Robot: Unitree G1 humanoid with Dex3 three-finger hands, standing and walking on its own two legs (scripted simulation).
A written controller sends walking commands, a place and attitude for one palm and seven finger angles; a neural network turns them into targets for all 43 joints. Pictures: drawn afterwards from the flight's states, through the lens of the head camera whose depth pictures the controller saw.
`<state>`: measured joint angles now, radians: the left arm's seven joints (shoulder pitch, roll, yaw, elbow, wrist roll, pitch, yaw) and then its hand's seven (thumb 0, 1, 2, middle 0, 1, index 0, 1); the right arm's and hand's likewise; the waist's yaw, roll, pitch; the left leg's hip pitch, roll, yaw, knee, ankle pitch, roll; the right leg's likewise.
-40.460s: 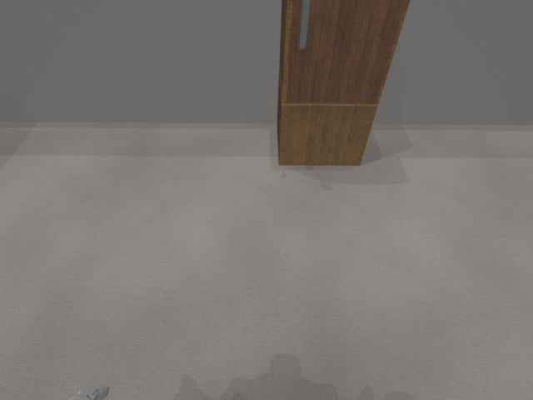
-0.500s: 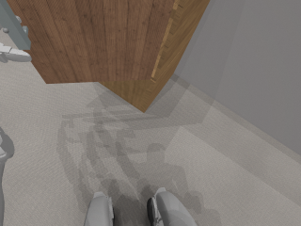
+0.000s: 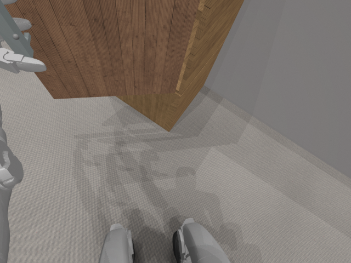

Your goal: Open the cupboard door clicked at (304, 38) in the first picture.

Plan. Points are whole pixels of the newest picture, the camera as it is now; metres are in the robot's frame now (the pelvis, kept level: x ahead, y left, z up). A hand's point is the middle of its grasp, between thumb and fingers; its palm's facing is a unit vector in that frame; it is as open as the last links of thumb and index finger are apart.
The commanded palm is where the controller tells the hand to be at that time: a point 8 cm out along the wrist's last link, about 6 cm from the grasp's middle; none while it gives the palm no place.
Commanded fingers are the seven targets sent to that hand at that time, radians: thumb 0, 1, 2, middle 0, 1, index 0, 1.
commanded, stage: slide the fingers in behind the handle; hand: left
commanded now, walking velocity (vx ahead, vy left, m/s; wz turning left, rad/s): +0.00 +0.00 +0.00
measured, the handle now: (5, 14) +0.61 +0.26 +0.09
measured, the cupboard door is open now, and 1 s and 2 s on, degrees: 42 42 67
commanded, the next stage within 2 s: close the thumb around the handle in 0.20 s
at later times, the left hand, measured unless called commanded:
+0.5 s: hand (18, 35) +0.56 +0.24 +0.09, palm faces +0.02 -1.00 +0.00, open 12.9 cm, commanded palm +0.55 +0.27 +0.09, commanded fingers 0.00 0.12 0.56 -0.34 -1.27 -0.34 -1.27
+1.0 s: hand (17, 35) +0.56 +0.24 +0.09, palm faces +0.03 -1.00 +0.00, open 5.7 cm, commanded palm +0.54 +0.27 +0.09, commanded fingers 0.00 0.90 0.90 -0.40 -1.35 -0.40 -1.35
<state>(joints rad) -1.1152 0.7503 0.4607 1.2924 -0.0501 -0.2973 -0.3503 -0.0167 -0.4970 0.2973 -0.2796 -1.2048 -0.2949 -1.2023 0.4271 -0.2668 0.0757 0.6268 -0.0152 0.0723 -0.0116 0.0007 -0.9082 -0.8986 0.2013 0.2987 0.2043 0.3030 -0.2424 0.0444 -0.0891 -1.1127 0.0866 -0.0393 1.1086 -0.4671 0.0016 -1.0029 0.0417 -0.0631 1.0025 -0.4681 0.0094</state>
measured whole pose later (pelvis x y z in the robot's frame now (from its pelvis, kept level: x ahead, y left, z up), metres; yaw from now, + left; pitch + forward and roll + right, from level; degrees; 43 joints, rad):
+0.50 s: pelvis +0.00 +0.00 +0.00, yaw +0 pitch +27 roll -6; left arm -1.11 0.74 0.47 1.28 -0.04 -0.29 -0.33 -0.02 -0.33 0.37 -0.30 -1.22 -0.32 -1.22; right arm 0.44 -0.26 0.07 0.63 -0.02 0.07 -0.01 0.00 -0.91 -0.90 0.20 0.30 0.20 0.30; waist -0.25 0.05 -0.09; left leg -1.12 0.08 -0.03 1.11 -0.47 0.01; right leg -1.00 0.04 -0.06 0.99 -0.47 0.02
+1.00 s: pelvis +0.01 +0.01 +0.00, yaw +0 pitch +27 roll -6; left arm -1.08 0.73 0.47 1.27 -0.05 -0.30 -0.33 0.00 0.70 0.80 -0.34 -1.35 -0.38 -1.34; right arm 0.43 -0.27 0.07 0.62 -0.02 0.08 -0.01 0.00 -0.91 -0.90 0.20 0.30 0.20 0.30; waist -0.25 0.04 -0.10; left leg -1.09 0.08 -0.03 1.09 -0.47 0.01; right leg -0.98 0.04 -0.05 0.98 -0.47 0.02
